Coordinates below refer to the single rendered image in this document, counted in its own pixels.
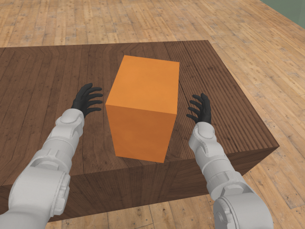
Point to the pedestal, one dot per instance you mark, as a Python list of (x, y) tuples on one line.
[(39, 83)]

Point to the carton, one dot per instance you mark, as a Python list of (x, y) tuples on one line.
[(142, 107)]

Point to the robot right upper arm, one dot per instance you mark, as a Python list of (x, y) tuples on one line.
[(241, 211)]

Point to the left robot forearm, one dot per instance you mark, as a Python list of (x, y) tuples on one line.
[(59, 147)]

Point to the right robot forearm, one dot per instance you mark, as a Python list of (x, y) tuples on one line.
[(221, 178)]

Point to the robot right hand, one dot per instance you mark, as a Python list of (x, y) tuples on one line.
[(204, 115)]

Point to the robot left upper arm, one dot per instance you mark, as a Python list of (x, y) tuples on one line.
[(40, 194)]

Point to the robot left hand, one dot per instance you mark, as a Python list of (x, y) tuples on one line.
[(81, 102)]

